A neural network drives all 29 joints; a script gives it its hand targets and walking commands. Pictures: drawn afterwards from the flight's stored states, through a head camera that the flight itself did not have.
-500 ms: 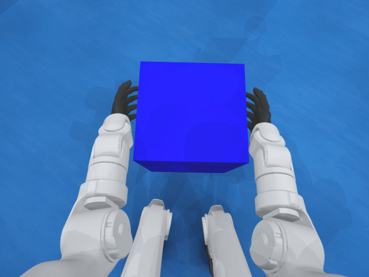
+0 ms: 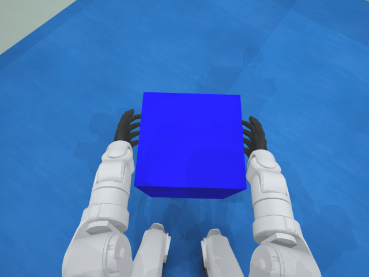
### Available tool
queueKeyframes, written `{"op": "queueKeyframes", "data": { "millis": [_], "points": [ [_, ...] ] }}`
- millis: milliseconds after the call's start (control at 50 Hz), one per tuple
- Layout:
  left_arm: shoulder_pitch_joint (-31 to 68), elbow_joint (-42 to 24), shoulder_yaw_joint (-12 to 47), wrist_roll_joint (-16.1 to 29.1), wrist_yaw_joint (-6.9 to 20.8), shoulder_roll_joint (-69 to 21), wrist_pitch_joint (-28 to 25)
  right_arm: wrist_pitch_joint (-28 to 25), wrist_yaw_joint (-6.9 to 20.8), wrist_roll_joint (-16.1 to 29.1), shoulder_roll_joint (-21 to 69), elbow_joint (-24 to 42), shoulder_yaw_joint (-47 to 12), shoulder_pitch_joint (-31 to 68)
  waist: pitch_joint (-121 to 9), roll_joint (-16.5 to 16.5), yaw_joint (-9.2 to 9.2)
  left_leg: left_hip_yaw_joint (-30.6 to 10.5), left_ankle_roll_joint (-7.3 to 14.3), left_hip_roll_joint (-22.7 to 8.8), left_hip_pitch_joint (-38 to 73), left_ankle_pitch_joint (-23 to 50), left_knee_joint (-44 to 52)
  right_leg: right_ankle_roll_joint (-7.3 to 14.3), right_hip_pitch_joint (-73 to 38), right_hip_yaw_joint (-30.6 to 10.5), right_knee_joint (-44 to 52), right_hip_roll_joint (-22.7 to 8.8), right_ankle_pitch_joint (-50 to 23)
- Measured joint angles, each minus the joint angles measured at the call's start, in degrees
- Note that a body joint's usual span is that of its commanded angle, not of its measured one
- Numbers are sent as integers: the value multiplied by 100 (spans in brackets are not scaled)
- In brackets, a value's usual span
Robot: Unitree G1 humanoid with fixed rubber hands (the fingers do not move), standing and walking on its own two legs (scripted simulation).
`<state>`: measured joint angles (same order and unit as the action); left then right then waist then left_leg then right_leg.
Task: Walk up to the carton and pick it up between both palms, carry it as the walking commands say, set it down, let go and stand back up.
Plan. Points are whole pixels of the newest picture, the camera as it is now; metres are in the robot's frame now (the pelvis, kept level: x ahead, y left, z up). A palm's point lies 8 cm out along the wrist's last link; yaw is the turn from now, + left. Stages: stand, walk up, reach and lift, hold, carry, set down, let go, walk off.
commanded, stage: reach and lift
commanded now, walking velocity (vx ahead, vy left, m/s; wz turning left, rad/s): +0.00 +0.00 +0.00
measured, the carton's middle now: (189, 153) +0.41 +0.01 -0.11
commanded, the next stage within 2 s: none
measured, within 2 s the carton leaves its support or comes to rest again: neither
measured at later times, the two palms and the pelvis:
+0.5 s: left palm (113, 139) +0.38 +0.16 +0.03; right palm (269, 148) +0.38 -0.14 +0.03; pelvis +0.02 +0.00 +0.06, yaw +0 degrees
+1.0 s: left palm (101, 134) +0.36 +0.16 +0.09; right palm (289, 145) +0.36 -0.14 +0.10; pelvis +0.03 +0.00 +0.11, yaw +0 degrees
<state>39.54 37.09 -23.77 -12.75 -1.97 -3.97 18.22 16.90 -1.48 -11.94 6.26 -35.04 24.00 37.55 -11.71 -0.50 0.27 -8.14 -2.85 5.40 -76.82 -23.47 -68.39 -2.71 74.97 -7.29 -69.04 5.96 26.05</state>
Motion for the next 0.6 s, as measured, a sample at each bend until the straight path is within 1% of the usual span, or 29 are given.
{"op": "queueKeyframes", "data": {
  "millis": [340, 600],
  "points": [
    [-633, -258, 90, -100, 82, -169, 19, 19, 67, -131, 167, 262, -112, -646, 154, -3, -10, -46, 53, -53, 1416, 351, 1225, 49, -1411, -53, 1227, -100, -359],
    [-1047, -501, 142, -212, 140, -290, 141, 140, 153, -259, 274, 456, -163, -1020, 352, -9, -19, -31, 103, -106, 2602, 688, 2239, 68, -2576, -123, 2218, -191, -696]
  ]
}}
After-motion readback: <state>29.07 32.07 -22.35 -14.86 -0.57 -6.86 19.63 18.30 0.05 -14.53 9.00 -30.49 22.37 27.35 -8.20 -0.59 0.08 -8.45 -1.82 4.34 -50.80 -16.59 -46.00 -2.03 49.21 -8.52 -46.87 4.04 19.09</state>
